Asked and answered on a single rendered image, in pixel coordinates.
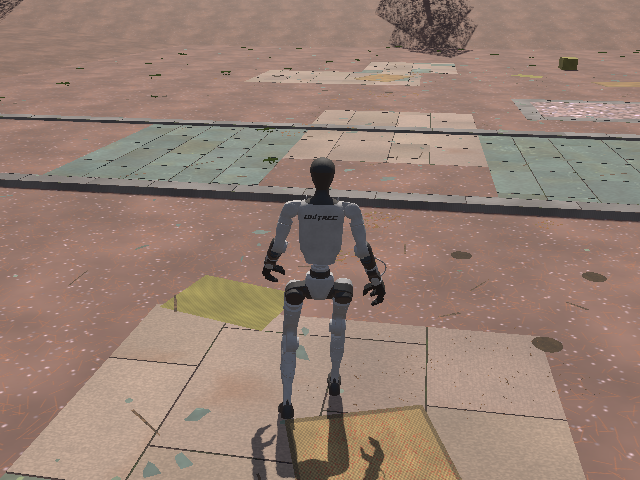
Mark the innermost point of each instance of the robot left forearm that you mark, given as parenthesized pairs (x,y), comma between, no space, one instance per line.
(271,257)

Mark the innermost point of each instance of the robot torso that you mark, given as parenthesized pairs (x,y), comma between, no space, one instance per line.
(320,238)

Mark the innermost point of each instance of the robot left hand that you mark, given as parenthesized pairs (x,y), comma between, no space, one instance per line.
(268,276)

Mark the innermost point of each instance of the robot head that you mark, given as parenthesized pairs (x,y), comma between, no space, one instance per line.
(322,172)

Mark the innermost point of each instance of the robot right upper arm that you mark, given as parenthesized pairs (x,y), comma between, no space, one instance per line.
(353,212)

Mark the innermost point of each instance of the robot left upper arm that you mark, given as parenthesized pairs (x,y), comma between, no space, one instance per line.
(289,210)

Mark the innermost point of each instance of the robot right forearm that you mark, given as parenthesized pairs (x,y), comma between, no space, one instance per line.
(371,268)

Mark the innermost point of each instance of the robot right hand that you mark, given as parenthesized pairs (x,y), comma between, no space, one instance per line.
(377,290)

